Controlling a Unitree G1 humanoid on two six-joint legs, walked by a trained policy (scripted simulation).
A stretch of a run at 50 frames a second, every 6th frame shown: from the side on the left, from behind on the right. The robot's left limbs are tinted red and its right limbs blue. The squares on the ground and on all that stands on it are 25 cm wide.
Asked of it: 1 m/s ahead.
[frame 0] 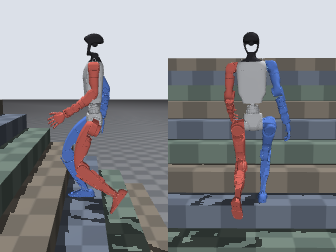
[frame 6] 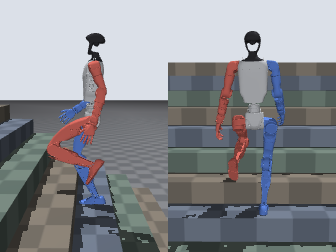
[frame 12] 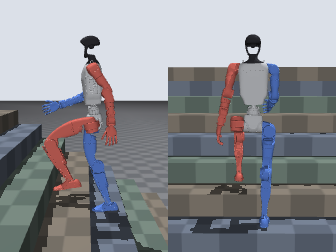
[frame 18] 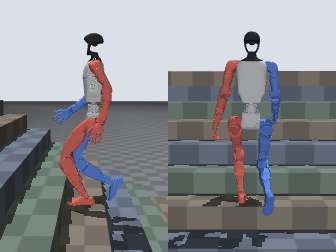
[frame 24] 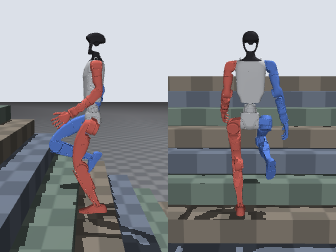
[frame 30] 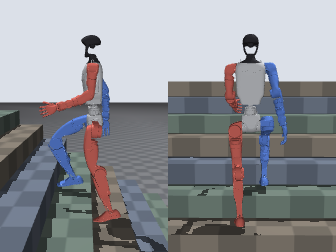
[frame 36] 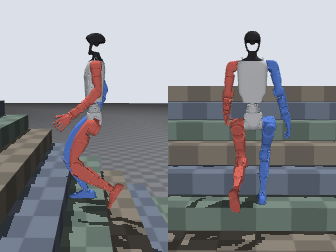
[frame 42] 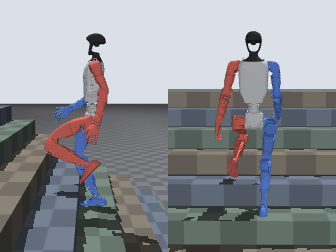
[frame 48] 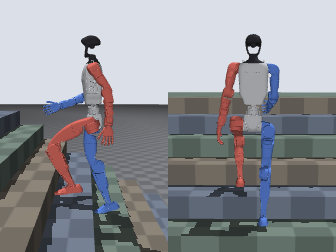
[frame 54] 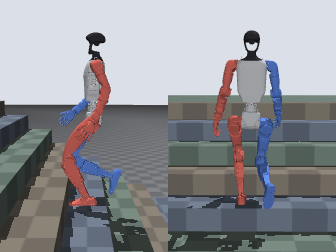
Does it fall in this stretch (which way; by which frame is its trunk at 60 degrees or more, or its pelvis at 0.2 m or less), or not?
no
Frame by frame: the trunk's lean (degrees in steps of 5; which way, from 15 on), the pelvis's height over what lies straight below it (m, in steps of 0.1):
0: 0, 0.7
6: 5, 0.7
12: 0, 0.8
18: 0, 0.7
24: 5, 0.7
30: 0, 0.8
36: 0, 0.7
42: 5, 0.8
48: 0, 0.8
54: 5, 0.7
